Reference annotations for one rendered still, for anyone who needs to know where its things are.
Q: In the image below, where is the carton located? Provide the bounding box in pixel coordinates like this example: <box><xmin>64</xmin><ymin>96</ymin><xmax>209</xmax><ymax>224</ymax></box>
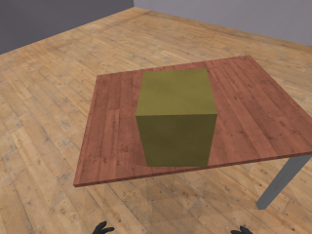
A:
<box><xmin>136</xmin><ymin>68</ymin><xmax>217</xmax><ymax>167</ymax></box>

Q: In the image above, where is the robot left hand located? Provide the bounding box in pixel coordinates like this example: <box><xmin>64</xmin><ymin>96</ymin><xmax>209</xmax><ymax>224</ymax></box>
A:
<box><xmin>92</xmin><ymin>220</ymin><xmax>115</xmax><ymax>234</ymax></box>

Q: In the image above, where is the table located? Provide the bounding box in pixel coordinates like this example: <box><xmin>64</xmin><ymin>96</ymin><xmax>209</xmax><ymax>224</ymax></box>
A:
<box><xmin>73</xmin><ymin>55</ymin><xmax>312</xmax><ymax>211</ymax></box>

